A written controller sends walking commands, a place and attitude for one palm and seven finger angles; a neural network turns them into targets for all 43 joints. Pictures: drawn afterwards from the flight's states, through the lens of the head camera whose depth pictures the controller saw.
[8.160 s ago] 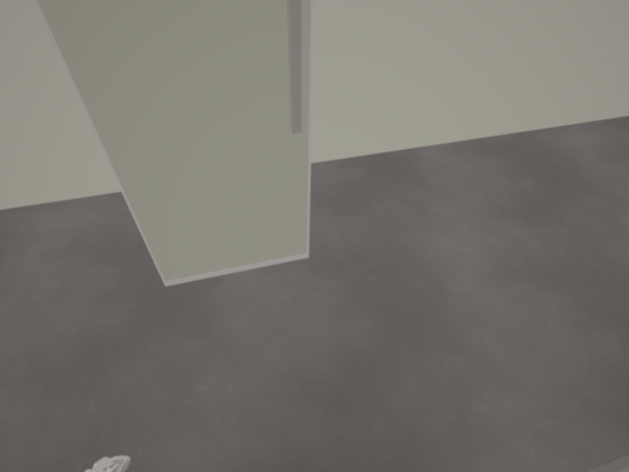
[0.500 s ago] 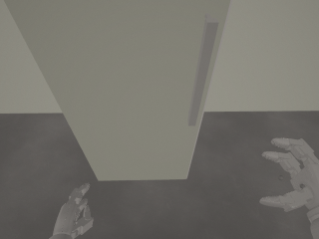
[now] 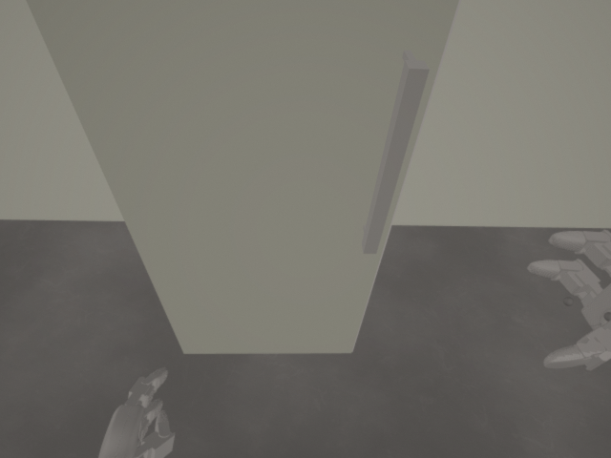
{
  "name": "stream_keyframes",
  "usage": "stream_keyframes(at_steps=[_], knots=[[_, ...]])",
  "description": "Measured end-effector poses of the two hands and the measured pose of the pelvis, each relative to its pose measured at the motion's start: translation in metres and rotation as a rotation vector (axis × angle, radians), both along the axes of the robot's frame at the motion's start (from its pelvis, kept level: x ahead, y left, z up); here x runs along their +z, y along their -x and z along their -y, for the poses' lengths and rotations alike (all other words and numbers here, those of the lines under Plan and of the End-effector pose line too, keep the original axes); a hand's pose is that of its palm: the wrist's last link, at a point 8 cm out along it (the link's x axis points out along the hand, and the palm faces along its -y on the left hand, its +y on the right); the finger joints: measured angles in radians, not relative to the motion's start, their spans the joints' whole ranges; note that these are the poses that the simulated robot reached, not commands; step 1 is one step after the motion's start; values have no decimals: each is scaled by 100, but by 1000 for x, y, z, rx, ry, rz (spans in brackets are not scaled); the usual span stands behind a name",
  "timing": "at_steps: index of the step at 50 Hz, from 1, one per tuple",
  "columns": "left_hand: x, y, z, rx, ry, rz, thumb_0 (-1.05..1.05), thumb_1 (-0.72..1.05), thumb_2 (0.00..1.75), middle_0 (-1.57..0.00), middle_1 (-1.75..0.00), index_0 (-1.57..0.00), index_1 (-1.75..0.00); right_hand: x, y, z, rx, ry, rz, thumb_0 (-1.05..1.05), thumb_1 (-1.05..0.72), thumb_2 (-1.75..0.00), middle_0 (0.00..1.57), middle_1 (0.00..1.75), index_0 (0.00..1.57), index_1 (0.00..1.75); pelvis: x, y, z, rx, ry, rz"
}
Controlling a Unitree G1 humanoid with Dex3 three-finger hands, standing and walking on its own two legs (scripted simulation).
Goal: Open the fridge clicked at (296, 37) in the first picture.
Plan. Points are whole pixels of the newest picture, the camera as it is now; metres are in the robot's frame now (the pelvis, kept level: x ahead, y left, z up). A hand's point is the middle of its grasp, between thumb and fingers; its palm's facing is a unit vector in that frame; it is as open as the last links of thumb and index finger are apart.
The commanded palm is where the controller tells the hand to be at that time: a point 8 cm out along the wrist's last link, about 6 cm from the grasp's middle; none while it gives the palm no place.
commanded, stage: raise the hand to about handle height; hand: right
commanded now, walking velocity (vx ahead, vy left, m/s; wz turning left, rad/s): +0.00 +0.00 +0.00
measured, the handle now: (385, 168) +0.54 -0.11 +0.10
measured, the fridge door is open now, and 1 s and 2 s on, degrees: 0 0 0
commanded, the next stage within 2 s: move the hooked fingers beside the handle in 0.40 s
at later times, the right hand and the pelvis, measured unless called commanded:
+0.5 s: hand (556, 307) +0.27 -0.27 +0.13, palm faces +0.01 +1.00 -0.03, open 14.0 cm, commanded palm +0.24 -0.31 +0.13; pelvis +0.00 +0.00 +0.00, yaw +0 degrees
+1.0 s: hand (505, 259) +0.34 -0.23 +0.12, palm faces -0.02 +1.00 +0.00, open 14.0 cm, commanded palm +0.31 -0.29 +0.13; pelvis +0.00 +0.00 +0.00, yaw +1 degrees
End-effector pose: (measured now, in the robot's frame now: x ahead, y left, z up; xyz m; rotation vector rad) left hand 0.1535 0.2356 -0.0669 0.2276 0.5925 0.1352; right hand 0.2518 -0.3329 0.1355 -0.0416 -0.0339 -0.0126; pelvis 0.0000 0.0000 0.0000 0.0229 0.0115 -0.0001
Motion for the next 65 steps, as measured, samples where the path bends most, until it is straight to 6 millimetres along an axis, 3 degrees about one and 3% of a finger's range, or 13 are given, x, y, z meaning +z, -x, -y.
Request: stream_keyframes(at_steps=[10, 30, 47, 58, 65], knots=[[4, 2, -12, 25, -12, 8, 1, 90, 90, -21, -30, -20, -30, -9, -1, -15, 9, -12, -6, -2, 50, -30, 30, 120, 30, 120, 0, -1, -3, 11, 5, 4], [4, -3, -3, 2, 3, 18, 1, 90, 90, -21, -30, -20, -30, -9, 4, -11, -6, -26, -11, -1, 50, -30, 30, 120, 31, 120, 1, 4, -4, 2, 4, 10], [-5, 18, -5, 57, 0, -50, 1, 90, 90, -21, -30, -20, -30, -10, -59, -43, 46, -42, -28, -2, 50, -30, 30, 120, 31, 120, 1, 4, 0, 14, 8, -13], [-14, 33, -16, 92, -18, -148, 1, 90, 90, -21, -30, -20, -30, -15, -83, -42, 27, -52, -35, -2, 50, -30, 30, 120, 30, 120, 0, -2, 0, 20, 8, -36], [-18, 36, -20, 102, -25, -182, 1, 90, 90, -21, -30, -20, -30, -14, -99, -54, 53, -57, -20, -2, 50, -30, 30, 120, 30, 120, -2, -4, 1, 19, 7, -50]])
